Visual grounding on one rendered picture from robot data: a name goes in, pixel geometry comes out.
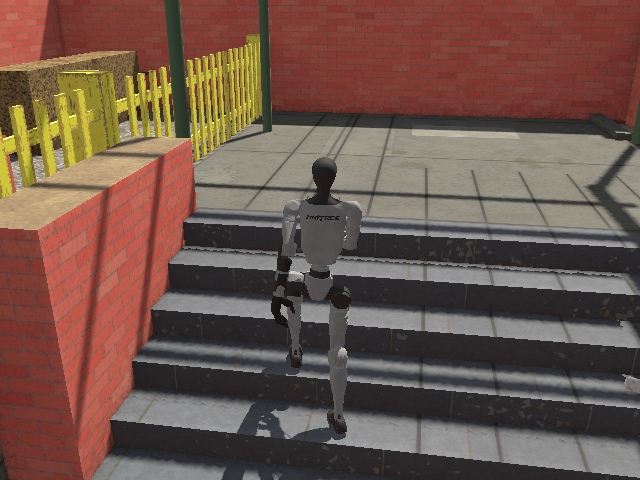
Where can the stairs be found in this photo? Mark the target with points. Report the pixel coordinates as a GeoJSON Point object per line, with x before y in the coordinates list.
{"type": "Point", "coordinates": [468, 359]}

